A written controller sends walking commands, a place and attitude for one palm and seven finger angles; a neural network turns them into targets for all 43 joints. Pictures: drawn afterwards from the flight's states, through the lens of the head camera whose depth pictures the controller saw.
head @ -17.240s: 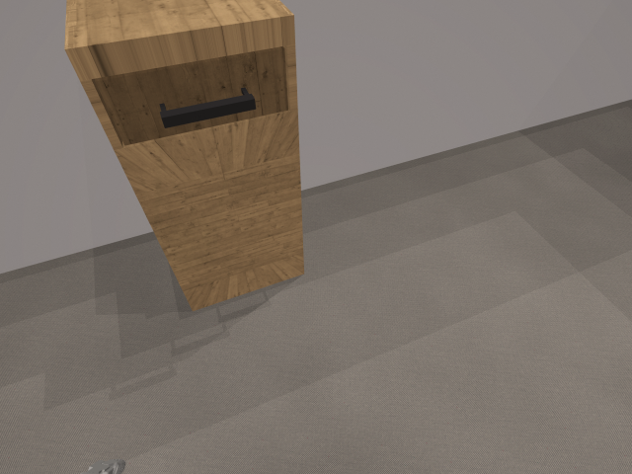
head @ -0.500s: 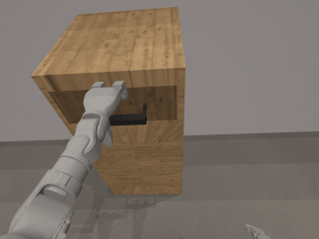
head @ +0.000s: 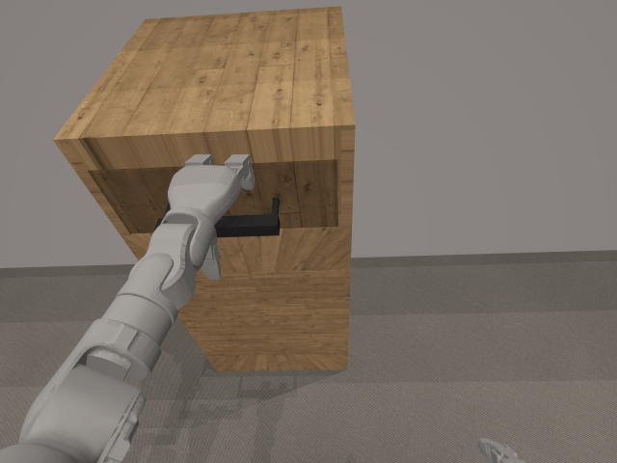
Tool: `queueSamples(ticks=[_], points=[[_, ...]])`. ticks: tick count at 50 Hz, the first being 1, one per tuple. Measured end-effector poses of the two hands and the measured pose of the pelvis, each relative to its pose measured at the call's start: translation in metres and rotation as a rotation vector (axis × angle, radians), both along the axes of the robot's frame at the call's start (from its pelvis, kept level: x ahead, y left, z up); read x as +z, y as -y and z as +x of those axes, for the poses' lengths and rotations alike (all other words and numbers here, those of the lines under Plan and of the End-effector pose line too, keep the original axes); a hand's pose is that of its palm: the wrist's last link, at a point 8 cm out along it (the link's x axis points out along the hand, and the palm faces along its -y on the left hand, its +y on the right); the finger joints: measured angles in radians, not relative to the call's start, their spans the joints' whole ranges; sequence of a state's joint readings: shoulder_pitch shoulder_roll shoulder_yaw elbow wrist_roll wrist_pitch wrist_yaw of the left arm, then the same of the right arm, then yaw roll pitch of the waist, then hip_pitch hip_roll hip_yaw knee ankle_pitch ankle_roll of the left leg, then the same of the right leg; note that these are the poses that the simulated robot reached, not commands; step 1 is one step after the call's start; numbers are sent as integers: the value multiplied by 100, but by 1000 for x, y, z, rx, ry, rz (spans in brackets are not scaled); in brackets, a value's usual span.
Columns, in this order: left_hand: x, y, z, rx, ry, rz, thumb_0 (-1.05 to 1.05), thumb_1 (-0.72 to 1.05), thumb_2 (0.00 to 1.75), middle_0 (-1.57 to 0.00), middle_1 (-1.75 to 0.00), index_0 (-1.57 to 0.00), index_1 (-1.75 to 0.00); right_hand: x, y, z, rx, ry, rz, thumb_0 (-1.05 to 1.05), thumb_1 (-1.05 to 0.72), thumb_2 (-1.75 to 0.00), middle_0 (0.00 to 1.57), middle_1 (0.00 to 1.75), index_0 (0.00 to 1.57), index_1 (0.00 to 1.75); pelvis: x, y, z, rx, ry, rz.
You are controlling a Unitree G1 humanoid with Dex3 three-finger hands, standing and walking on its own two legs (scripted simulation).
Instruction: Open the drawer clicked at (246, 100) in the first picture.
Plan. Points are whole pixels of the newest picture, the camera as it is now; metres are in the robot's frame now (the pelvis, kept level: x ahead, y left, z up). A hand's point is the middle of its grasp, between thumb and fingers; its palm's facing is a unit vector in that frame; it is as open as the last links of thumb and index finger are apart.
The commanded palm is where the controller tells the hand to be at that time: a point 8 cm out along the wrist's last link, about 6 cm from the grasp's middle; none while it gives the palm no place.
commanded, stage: move the hooked fingers above the handle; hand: left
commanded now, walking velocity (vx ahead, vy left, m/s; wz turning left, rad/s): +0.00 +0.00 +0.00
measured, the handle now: (220, 216) +0.48 +0.18 +0.03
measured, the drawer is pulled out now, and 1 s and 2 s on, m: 0.00 0.00 0.00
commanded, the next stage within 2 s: lower the fingers behind the handle in 0.34 s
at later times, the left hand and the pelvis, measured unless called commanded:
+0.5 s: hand (215, 214) +0.43 +0.16 +0.09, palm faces +0.02 -0.04 -1.00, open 13.8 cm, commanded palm +0.40 +0.18 +0.15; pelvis +0.01 +0.00 +0.00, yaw -1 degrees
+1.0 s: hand (211, 232) +0.42 +0.18 +0.05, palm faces -0.02 -0.03 -1.00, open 13.8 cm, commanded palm +0.41 +0.18 +0.12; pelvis +0.00 +0.01 -0.01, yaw +0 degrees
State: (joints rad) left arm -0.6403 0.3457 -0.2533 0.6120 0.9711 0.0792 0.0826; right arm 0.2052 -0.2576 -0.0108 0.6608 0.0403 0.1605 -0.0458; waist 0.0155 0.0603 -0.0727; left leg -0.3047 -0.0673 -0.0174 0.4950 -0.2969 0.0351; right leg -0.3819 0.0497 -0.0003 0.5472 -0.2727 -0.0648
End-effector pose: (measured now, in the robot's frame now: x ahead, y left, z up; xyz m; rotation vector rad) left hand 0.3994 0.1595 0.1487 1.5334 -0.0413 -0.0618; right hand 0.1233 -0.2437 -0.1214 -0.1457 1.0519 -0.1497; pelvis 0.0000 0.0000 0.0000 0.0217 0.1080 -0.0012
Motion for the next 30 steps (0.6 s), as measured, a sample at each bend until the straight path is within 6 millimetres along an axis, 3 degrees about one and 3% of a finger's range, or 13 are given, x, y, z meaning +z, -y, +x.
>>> queueSamples(ticks=[14,23,30], points=[[-3,-19,13,73,16,17,0,-49,30,-33,-121,-32,-120,-7,6,-18,-46,-56,1,1,-90,-90,20,30,20,30,0,0,5,-12,-25,-2],[-5,-7,7,10,21,-6,0,-49,30,-32,-121,-32,-120,-4,3,-6,-34,-27,2,1,-90,-90,20,30,20,30,-1,-2,7,-13,-22,-3],[-9,-11,4,52,35,1,0,-49,30,-32,-120,-32,-120,-1,-4,8,-14,5,17,1,-90,-90,20,30,20,30,-1,-3,7,-13,-23,-2]])
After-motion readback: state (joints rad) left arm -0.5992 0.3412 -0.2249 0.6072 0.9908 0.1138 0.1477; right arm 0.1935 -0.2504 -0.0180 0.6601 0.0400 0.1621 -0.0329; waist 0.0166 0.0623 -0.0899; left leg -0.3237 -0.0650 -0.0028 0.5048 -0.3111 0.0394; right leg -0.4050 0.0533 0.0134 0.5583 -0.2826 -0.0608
